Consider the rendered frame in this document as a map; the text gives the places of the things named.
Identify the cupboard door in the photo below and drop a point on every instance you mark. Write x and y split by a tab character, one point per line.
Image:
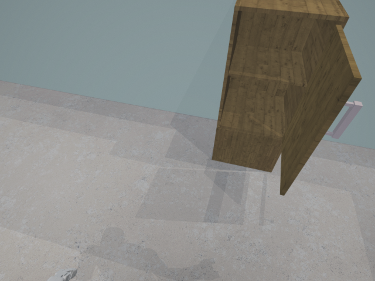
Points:
334	79

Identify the robot left hand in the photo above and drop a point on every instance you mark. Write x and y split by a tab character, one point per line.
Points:
63	275

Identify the handle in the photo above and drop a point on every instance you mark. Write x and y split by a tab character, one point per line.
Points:
354	108

